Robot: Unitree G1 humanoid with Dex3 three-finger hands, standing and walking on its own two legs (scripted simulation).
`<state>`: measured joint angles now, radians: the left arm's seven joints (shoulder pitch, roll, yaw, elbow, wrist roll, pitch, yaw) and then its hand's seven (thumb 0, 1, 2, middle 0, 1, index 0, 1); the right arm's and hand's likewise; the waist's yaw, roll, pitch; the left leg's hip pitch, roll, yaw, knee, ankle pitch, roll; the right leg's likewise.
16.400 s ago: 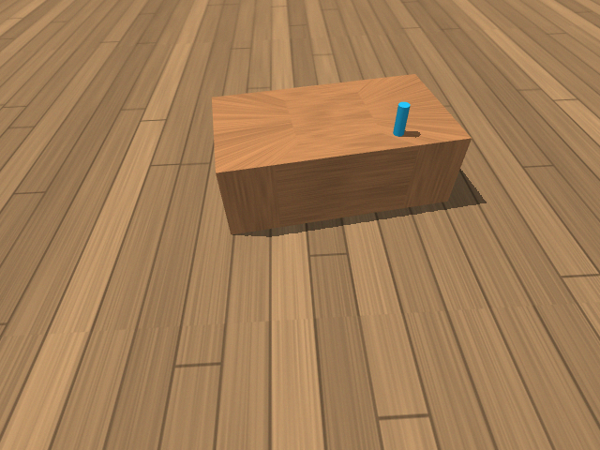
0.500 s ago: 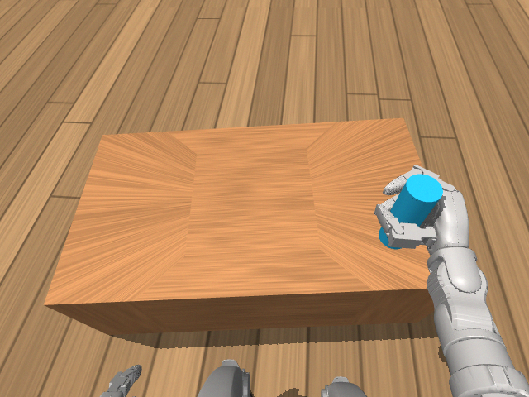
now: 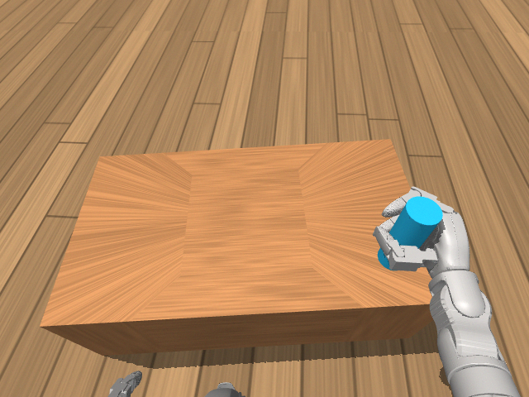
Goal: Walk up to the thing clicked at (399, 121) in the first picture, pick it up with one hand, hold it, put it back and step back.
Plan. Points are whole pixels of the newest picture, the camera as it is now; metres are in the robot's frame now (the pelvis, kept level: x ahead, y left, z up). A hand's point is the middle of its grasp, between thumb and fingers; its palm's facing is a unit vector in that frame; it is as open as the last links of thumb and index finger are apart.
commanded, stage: lift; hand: right
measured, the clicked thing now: (406, 236) +0.35 -0.17 +0.05
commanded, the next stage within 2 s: hold in 0.08 s
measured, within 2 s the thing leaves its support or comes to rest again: neither
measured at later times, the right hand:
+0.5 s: hand (405, 239) +0.34 -0.17 +0.06, palm faces +0.03 +1.00 +0.00, open 6.0 cm
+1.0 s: hand (413, 244) +0.32 -0.17 +0.08, palm faces +0.03 +1.00 +0.00, open 6.0 cm
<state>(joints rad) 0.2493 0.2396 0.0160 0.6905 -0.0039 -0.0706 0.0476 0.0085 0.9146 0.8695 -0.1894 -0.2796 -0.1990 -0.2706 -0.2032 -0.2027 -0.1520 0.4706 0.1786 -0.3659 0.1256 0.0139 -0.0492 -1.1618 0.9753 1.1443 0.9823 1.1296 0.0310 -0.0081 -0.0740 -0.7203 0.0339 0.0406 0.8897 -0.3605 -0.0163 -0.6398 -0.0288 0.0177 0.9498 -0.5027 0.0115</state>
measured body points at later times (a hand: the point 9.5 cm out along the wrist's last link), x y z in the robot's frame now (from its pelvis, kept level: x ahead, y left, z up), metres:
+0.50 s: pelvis +0.01 +0.00 +0.01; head +0.05 -0.01 +0.46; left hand +0.13 +0.25 -0.10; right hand +0.33 -0.22 +0.07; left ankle +0.04 +0.13 -0.69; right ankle -0.02 -0.12 -0.69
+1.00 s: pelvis +0.00 +0.00 +0.02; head +0.04 +0.00 +0.46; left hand +0.14 +0.25 -0.09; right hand +0.31 -0.22 +0.08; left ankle +0.04 +0.13 -0.69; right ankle -0.02 -0.12 -0.69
